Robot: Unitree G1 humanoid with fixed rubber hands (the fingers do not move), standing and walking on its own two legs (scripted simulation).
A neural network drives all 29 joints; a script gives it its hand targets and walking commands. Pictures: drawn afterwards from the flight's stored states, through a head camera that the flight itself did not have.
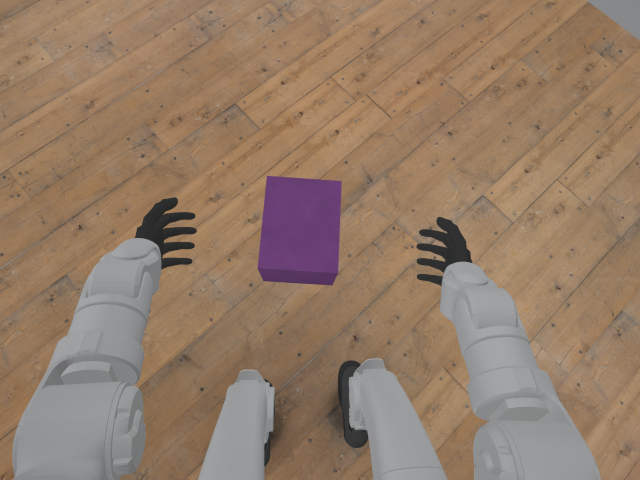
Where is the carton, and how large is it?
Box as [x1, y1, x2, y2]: [258, 176, 341, 284]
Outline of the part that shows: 267,176 258,259 258,269 263,280 332,284 337,274 341,181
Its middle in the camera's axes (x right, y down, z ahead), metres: -0.05 -0.01 +1.05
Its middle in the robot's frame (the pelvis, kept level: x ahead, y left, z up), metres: +0.58 +0.00 -0.60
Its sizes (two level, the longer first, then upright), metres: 0.243 0.193 0.166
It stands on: the floor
